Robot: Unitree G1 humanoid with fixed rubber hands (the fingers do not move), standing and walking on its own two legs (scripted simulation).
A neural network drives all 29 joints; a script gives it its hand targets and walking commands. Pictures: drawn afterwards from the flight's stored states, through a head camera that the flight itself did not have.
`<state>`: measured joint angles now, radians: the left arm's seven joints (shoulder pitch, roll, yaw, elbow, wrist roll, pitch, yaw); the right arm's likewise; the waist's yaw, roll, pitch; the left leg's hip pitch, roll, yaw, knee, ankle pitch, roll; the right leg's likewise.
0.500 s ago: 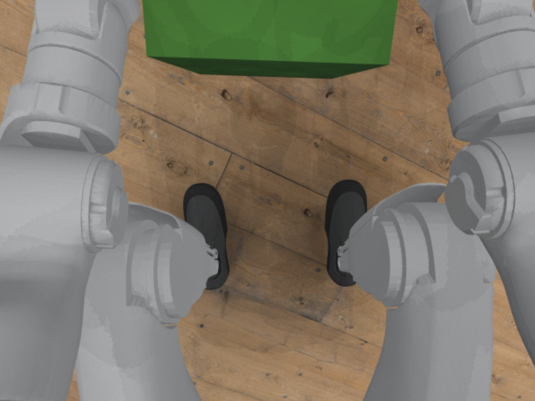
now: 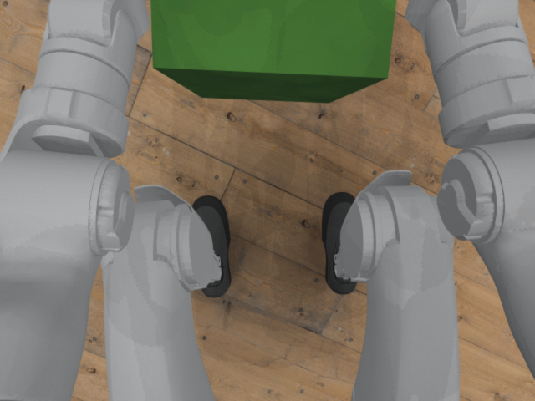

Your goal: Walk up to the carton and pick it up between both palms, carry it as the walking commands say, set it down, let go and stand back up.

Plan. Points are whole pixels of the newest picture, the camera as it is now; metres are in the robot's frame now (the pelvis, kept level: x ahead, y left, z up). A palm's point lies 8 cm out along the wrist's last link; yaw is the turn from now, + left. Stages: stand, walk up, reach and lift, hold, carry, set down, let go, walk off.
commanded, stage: reach and lift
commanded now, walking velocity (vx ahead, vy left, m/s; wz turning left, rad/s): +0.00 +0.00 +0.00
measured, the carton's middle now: (271, 3) +0.55 -0.02 -0.19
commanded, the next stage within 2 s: none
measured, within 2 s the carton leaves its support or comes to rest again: neither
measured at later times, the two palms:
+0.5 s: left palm out of the picture +0.55 +0.12 -0.06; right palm out of the picture +0.54 -0.18 -0.06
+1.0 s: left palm out of the picture +0.54 +0.12 +0.01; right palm out of the picture +0.52 -0.18 +0.01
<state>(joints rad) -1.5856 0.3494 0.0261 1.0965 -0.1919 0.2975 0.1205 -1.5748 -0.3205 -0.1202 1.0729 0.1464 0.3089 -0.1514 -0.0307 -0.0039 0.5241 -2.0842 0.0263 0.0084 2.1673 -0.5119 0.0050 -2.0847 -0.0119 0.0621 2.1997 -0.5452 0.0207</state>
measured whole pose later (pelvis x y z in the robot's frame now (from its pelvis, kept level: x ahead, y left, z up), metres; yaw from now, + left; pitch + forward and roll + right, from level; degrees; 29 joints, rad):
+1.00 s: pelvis -0.01 +0.01 +0.08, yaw -3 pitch +18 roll +2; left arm -1.37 0.26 0.17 0.83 -0.07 0.45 0.13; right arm -1.42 -0.23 -0.21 0.86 0.02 0.46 -0.18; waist -0.02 -0.01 0.52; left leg -1.72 -0.01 0.00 1.93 -0.51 -0.01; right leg -1.75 0.04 0.09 1.95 -0.51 0.03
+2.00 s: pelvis -0.02 +0.01 +0.20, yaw -4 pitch +8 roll +2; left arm -1.16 0.18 0.20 0.73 -0.02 0.48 0.13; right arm -1.22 -0.17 -0.22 0.79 -0.01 0.47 -0.16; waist -0.01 -0.01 0.52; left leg -1.25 -0.01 0.00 1.54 -0.45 -0.02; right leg -1.27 0.04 0.10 1.57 -0.44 0.04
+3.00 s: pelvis +0.05 +0.00 +0.33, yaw -6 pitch +11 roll +2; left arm -0.67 -0.05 0.33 0.70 0.16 0.47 0.08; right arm -0.74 0.02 -0.35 0.80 -0.20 0.43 -0.08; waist 0.01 -0.01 -0.03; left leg -0.83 -0.01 0.00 0.97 -0.33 -0.02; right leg -0.87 0.04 0.12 1.00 -0.32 0.04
